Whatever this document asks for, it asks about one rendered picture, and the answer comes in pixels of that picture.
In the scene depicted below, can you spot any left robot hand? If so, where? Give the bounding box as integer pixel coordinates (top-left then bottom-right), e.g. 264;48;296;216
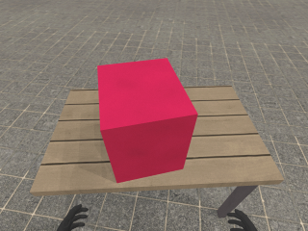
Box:
57;204;89;231

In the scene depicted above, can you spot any table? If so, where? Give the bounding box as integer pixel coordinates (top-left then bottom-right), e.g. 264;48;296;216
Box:
30;85;284;218

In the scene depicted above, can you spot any carton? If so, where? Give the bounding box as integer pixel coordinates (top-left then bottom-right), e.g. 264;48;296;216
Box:
97;58;198;183

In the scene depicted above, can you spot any right robot hand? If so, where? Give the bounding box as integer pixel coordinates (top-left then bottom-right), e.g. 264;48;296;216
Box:
227;209;258;231

